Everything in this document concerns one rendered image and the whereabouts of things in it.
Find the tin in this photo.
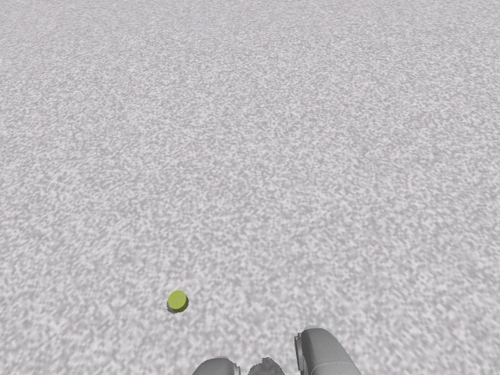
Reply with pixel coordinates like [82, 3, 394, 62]
[168, 291, 189, 313]

